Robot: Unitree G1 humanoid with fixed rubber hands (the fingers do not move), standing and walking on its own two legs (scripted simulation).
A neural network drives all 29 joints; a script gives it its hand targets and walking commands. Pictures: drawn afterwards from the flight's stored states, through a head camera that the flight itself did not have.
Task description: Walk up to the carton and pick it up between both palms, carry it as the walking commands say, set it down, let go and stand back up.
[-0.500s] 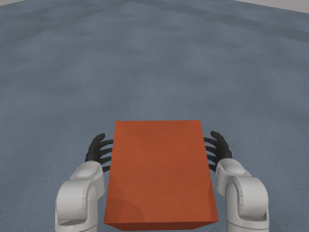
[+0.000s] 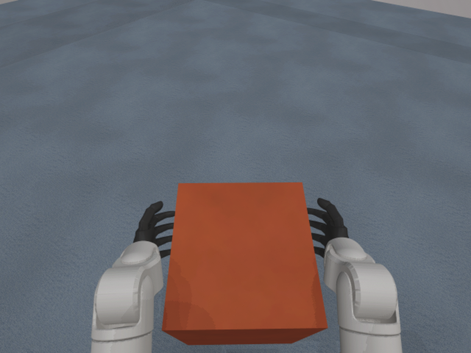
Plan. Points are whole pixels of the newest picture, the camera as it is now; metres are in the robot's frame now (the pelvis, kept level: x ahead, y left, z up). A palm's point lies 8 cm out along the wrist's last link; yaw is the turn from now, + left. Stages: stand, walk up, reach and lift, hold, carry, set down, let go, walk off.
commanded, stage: carry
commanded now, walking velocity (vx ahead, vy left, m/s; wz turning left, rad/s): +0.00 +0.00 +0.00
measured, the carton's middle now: (240, 270) +0.26 +0.00 -0.01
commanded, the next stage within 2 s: none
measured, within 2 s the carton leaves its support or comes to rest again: neither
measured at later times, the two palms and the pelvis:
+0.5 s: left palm (153, 248) +0.27 +0.14 +0.05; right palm (327, 245) +0.28 -0.14 +0.06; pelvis +0.01 +0.00 +0.00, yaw +0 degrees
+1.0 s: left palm (157, 247) +0.28 +0.14 +0.05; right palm (330, 247) +0.27 -0.15 +0.05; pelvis +0.01 +0.00 +0.00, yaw -1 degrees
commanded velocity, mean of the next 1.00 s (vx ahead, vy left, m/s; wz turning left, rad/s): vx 0.00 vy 0.00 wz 0.00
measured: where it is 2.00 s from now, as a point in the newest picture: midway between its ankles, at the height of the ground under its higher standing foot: outside the picture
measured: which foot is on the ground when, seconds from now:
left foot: down 0.00-1.00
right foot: down 0.00-1.00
